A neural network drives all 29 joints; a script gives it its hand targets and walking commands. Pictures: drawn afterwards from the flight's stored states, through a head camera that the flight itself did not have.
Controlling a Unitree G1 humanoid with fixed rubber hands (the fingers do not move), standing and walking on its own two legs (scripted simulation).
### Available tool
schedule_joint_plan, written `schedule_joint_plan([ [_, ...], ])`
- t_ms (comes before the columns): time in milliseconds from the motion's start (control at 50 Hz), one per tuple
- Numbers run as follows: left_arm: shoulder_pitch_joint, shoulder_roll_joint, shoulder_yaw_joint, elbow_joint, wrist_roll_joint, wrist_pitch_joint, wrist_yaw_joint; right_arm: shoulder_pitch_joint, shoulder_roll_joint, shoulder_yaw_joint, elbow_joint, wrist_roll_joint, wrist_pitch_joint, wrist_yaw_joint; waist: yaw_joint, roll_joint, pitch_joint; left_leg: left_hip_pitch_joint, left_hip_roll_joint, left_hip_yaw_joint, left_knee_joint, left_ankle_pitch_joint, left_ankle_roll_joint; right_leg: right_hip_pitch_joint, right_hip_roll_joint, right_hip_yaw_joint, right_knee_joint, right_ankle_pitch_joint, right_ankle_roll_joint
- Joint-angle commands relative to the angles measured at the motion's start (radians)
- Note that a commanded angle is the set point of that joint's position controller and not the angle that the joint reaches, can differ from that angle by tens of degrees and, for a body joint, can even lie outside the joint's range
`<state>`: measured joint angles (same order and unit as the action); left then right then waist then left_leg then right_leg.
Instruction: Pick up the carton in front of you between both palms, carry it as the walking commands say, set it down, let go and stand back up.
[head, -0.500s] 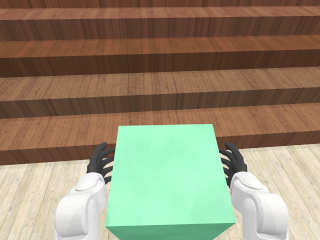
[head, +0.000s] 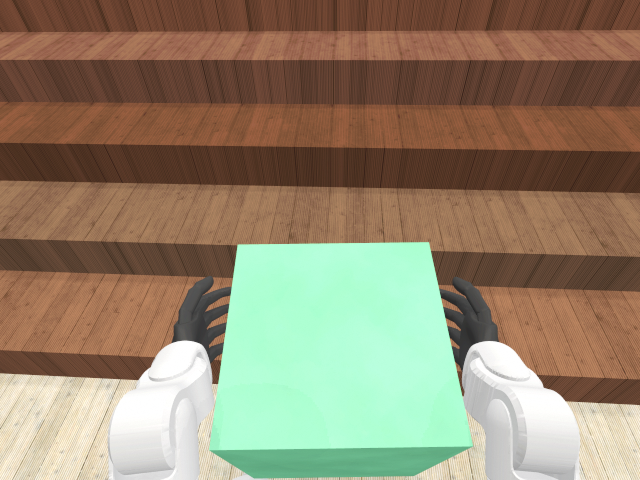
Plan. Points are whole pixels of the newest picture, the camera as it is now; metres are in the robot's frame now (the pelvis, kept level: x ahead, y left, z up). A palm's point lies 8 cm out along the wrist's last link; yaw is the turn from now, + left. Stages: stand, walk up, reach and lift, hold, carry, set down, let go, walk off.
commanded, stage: carry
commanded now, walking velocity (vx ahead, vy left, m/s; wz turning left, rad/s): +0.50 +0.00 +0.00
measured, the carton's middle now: (333, 370) +0.24 +0.00 +0.03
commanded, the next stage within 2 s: none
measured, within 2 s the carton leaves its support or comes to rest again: neither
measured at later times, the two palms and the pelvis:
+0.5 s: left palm (239, 119) +0.70 +0.17 +0.11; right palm (403, 121) +0.67 -0.13 +0.12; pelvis +0.31 +0.04 -0.01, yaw -2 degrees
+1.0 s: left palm (274, 15) +1.00 +0.12 +0.21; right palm (404, 7) +1.04 -0.18 +0.20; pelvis +0.68 -0.09 +0.13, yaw +3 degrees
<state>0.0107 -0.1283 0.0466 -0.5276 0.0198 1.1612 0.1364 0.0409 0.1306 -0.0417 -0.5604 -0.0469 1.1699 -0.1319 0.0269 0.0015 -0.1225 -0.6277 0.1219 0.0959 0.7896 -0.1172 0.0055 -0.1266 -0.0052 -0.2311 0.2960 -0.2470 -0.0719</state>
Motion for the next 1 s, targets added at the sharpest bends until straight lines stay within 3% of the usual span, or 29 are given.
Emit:
schedule_joint_plan([
  [0, -0.46, -0.594, -0.58, -0.079, -0.255, 0.009, -0.085, -0.504, 0.62, 0.594, -0.068, 0.249, -0.002, 0.053, 0.017, -0.113, -0.043, -0.073, -0.02, 0.042, -0.087, 0.081, 0.003, 0.116, -0.231, 0.162, -0.127, 0.147, -0.085],
  [100, -0.678, -0.446, -0.486, 0.023, -0.242, 0.031, 0.0, -0.728, 0.447, 0.477, 0.027, 0.244, 0.023, -0.02, 0.022, -0.12, 0.014, -0.027, -0.051, 0.064, -0.176, 0.094, 0.053, 0.13, -0.226, 0.134, -0.06, 0.304, -0.082],
  [160, -0.825, -0.421, -0.437, 0.098, -0.243, 0.03, 0.04, -0.833, 0.396, 0.382, 0.135, 0.23, 0.019, -0.057, -0.061, -0.107, -0.124, 0.322, -0.154, 0.145, -0.228, 0.025, 0.08, 0.099, -0.178, 0.032, 0.242, 0.664, -0.029],
  [180, -0.871, -0.415, -0.42, 0.117, -0.239, 0.029, 0.051, -0.846, 0.38, 0.35, 0.174, 0.222, 0.016, -0.068, -0.104, -0.036, -0.215, 0.521, -0.162, 0.135, -0.244, -0.03, 0.071, 0.027, -0.135, 0.008, 0.462, 0.576, -0.002],
  [200, -0.923, -0.413, -0.399, 0.136, -0.235, 0.029, 0.06, -0.884, 0.369, 0.324, 0.201, 0.216, 0.014, -0.077, -0.114, 0.103, -0.298, 0.681, 0.042, -0.212, -0.301, -0.181, 0.114, -0.154, -0.082, 0.024, 0.744, 0.326, 0.029],
  [220, -0.948, -0.434, -0.382, 0.148, -0.244, 0.028, 0.067, -0.929, 0.356, 0.32, 0.228, 0.219, 0.007, -0.085, -0.107, 0.361, -0.37, 0.861, 0.252, -0.69, -0.473, -0.239, 0.257, -0.459, 0.088, 0.106, 1.026, -0.189, 0.055],
  [240, -1.021, -0.444, -0.358, 0.171, -0.233, 0.023, 0.076, -0.993, 0.404, 0.323, 0.233, 0.243, 0.003, -0.083, -0.098, 0.282, -0.359, 0.853, 0.245, -0.658, -0.49, -0.163, 0.263, -0.552, 0.038, 0.236, 1.16, -0.219, 0.025],
  [280, -1.111, -0.521, -0.332, 0.211, -0.231, 0.009, 0.074, -1.13, 0.503, 0.345, 0.224, 0.283, -0.017, -0.066, -0.091, 0.092, -0.335, 0.762, 0.199, -0.471, -0.409, 0.093, 0.23, -0.607, -0.032, 0.258, 1.168, -0.129, 0.006],
  [300, -1.136, -0.544, -0.319, 0.248, -0.216, -0.001, 0.069, -1.194, 0.542, 0.36, 0.218, 0.3, -0.03, -0.055, -0.079, 0.064, -0.342, 0.722, 0.175, -0.386, -0.393, 0.223, 0.211, -0.589, -0.054, 0.267, 1.087, -0.09, 0.006],
  [420, -1.173, -0.625, -0.324, 0.355, -0.17, -0.043, 0.053, -1.281, 0.636, 0.385, 0.29, 0.313, -0.062, -0.022, -0.082, 0.095, -0.383, 0.798, 0.124, -0.212, -0.372, 0.443, 0.218, -0.666, -0.055, 0.198, 0.841, -0.041, 0.034],
  [460, -1.168, -0.646, -0.333, 0.364, -0.169, -0.045, 0.049, -1.254, 0.64, 0.376, 0.308, 0.303, -0.063, -0.019, -0.099, 0.124, -0.396, 0.861, 0.122, -0.168, -0.292, 0.644, 0.225, -0.737, -0.034, 0.15, 0.864, -0.074, 0.027],
  [520, -1.178, -0.665, -0.348, 0.328, -0.17, -0.041, 0.041, -1.229, 0.653, 0.37, 0.3, 0.285, -0.062, -0.016, -0.132, 0.179, -0.377, 1.014, 0.153, -0.255, -0.281, 0.574, 0.26, -0.967, -0.032, 0.124, 1.077, -0.103, -0.011],
  [580, -1.128, -0.651, -0.341, 0.303, -0.159, -0.03, 0.036, -1.193, 0.644, 0.4, 0.269, 0.286, -0.053, -0.016, -0.197, 0.165, -0.282, 1.245, 0.285, -0.459, -0.301, 0.528, 0.328, -1.48, -0.04, 0.207, 1.666, -0.446, -0.043],
  [620, -1.104, -0.641, -0.33, 0.287, -0.152, -0.026, 0.042, -1.205, 0.659, 0.438, 0.245, 0.312, -0.05, -0.016, -0.253, 0.082, -0.156, 1.435, 0.319, -0.504, -0.275, 0.746, 0.306, -1.871, 0.016, 0.322, 2.029, -0.759, -0.059],
  [640, -1.066, -0.624, -0.325, 0.285, -0.139, -0.024, 0.045, -1.192, 0.656, 0.453, 0.234, 0.326, -0.052, -0.015, -0.253, 0.036, -0.124, 1.457, 0.309, -0.474, -0.297, 0.754, 0.266, -1.932, 0.014, 0.351, 2.024, -0.833, -0.068],
  [660, -1.066, -0.599, -0.329, 0.265, -0.132, -0.026, 0.046, -1.207, 0.658, 0.462, 0.2, 0.349, -0.054, -0.009, -0.22, -0.006, -0.077, 1.315, 0.236, -0.363, -0.387, 0.633, 0.209, -1.797, -0.007, 0.328, 1.817, -0.837, -0.073],
  [680, -1.043, -0.582, -0.316, 0.261, -0.119, -0.027, 0.05, -1.22, 0.663, 0.472, 0.19, 0.366, -0.053, -0.002, -0.149, 0.01, -0.046, 1.083, 0.186, -0.243, -0.511, 0.475, 0.155, -1.537, -0.054, 0.268, 1.553, -0.749, -0.071],
  [700, -1.016, -0.571, -0.314, 0.28, -0.103, -0.029, 0.051, -1.221, 0.67, 0.488, 0.181, 0.386, -0.053, 0.005, -0.026, -0.05, -0.113, 0.612, 0.073, -0.002, -0.618, 0.646, 0.112, -0.844, -0.065, 0.097, 1.126, -0.401, -0.09],
  [720, -1.025, -0.555, -0.296, 0.288, -0.085, -0.042, 0.059, -1.221, 0.702, 0.511, 0.189, 0.404, -0.057, 0.011, 0.038, 0.059, -0.256, 0.32, 0.027, 0.022, -0.55, 1.291, 0.159, -0.307, 0.08, -0.056, 1.069, -0.169, -0.078],
  [740, -1.019, -0.605, -0.334, 0.25, -0.116, -0.048, 0.052, -1.263, 0.717, 0.511, 0.137, 0.409, -0.067, 0.017, 0.224, 0.269, -0.388, 0.216, 0.056, 0.025, -0.29, 1.672, 0.158, 0.043, 0.154, -0.079, 1.015, -0.052, -0.054],
  [760, -1.083, -0.658, -0.388, 0.191, -0.161, -0.054, 0.042, -1.299, 0.717, 0.488, 0.108, 0.397, -0.073, 0.02, 0.368, 0.296, -0.518, 0.304, 0.046, 0.022, 0.146, 1.636, 0.103, 0.203, 0.186, 0.01, 0.729, 0.051, -0.045],
  [780, -1.069, -0.685, -0.446, 0.173, -0.198, -0.068, 0.028, -1.259, 0.698, 0.47, 0.106, 0.345, -0.083, 0.019, 0.331, 0.003, -0.479, 0.223, -0.195, 0.007, 0.63, 0.357, 0.021, 0.19, 0.1, 0.338, 0.337, 0.32, -0.137],
  [800, -1.041, -0.67, -0.5, 0.175, -0.231, -0.078, 0.023, -1.115, 0.651, 0.395, 0.161, 0.276, -0.087, 0.004, 0.13, -0.399, -0.713, 0.122, -0.347, -0.25, 1.035, -0.15, -0.005, 0.288, -0.227, 1.03, 0.239, 1.024, -0.288],
  [820, -1.074, -0.731, -0.57, 0.152, -0.3, -0.081, 0.011, -1.038, 0.604, 0.317, 0.207, 0.211, -0.092, -0.015, 0.108, -0.253, -0.83, 0.164, -0.337, -0.398, 1.138, -0.136, 0.005, 0.358, -0.23, 1.053, 0.297, 0.908, -0.269],
  [840, -1.148, -0.768, -0.613, 0.096, -0.364, -0.098, -0.008, -0.994, 0.608, 0.292, 0.216, 0.178, -0.098, -0.023, 0.065, -0.143, -0.732, 0.118, -0.295, -0.334, 1.138, -0.082, 0.001, 0.279, -0.208, 1.005, 0.289, 0.646, -0.238],
  [860, -1.226, -0.803, -0.637, 0.079, -0.411, -0.109, -0.031, -0.987, 0.611, 0.281, 0.212, 0.148, -0.106, -0.022, 0.047, -0.095, -0.618, 0.048, -0.251, -0.288, 1.095, -0.071, 0.001, 0.185, -0.187, 0.961, 0.263, 0.461, -0.201],
  [900, -1.262, -0.88, -0.673, 0.148, -0.451, -0.11, -0.067, -1.038, 0.636, 0.298, 0.242, 0.103, -0.117, -0.01, 0.056, -0.095, -0.479, -0.103, -0.21, -0.253, 1.125, -0.115, 0.047, 0.127, -0.147, 0.868, 0.248, 0.28, -0.218],
  [940, -1.225, -0.891, -0.671, 0.193, -0.439, -0.114, -0.086, -1.043, 0.657, 0.326, 0.264, 0.091, -0.127, 0.0, 0.066, 0.024, -0.433, -0.243, -0.177, -0.19, 1.038, -0.179, 0.092, 0.226, -0.147, 0.765, 0.211, 0.348, -0.205],
  [980, -1.171, -0.874, -0.642, 0.26, -0.4, -0.109, -0.092, -0.971, 0.664, 0.328, 0.34, 0.069, -0.12, 0.002, 0.063, 0.067, -0.375, -0.309, -0.132, -0.134, 0.858, -0.229, 0.088, 0.277, -0.167, 0.663, 0.196, 0.481, -0.183],
])
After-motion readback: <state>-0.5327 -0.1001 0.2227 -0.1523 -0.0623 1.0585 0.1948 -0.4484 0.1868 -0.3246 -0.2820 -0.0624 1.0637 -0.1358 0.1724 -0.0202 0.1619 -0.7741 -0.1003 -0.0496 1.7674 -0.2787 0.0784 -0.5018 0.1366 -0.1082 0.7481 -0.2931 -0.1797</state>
